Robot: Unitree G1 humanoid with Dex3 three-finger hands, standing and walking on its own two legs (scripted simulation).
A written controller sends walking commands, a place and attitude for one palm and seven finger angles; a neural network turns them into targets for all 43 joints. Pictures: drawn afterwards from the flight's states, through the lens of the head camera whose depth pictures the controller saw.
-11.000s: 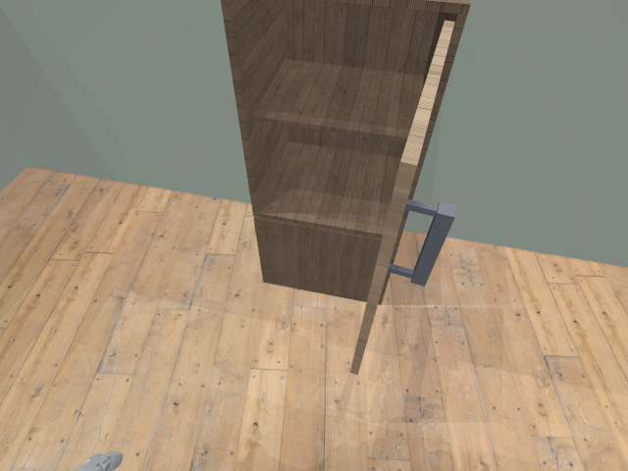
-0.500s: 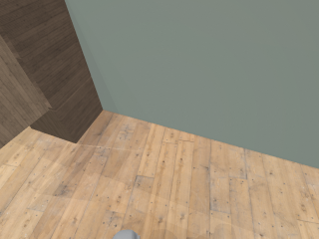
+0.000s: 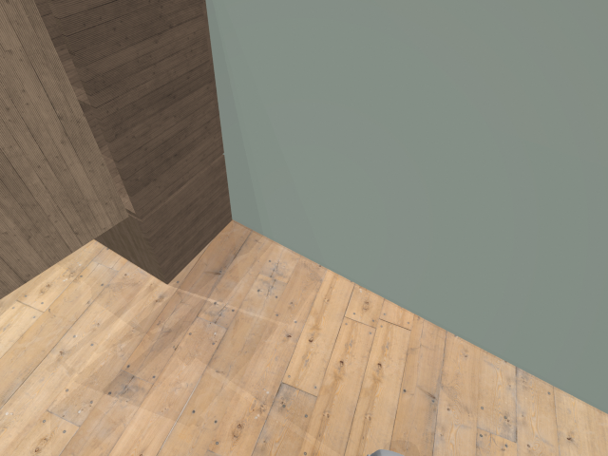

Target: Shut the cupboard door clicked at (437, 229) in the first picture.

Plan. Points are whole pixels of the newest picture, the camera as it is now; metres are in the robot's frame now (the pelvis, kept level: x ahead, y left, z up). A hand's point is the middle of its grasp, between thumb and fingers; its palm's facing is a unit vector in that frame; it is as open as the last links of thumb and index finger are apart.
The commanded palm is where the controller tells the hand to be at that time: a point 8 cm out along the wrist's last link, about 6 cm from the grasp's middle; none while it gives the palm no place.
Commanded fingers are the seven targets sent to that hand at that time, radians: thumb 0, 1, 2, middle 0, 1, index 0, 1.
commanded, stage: walk to a spot facing it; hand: left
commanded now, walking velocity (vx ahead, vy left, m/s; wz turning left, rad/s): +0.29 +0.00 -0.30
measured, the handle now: out of the picture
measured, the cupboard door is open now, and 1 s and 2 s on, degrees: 83 83 83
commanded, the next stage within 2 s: turn to face it in 0.10 s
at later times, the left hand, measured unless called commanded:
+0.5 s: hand (247, 361) +0.29 +0.12 -0.17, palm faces +0.00 -0.98 -0.19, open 7.4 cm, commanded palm none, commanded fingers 0.00 0.90 0.90 -0.20 -0.30 -0.20 -0.30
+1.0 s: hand (162, 410) +0.20 +0.24 -0.17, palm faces +0.36 -0.90 -0.25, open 7.4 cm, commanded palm none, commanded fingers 0.00 0.90 0.90 -0.20 -0.30 -0.20 -0.30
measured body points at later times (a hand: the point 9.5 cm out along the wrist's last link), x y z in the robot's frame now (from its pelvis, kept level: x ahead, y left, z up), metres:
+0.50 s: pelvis +0.17 -0.05 -0.01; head +0.21 -0.06 +0.44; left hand +0.29 +0.17 -0.15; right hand +0.09 -0.25 -0.17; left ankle +0.08 +0.07 -0.65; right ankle +0.25 -0.14 -0.74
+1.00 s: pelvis +0.20 +0.00 +0.00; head +0.23 +0.04 +0.45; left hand +0.18 +0.28 -0.15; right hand +0.36 -0.21 -0.13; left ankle +0.21 +0.10 -0.74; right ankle +0.23 -0.15 -0.66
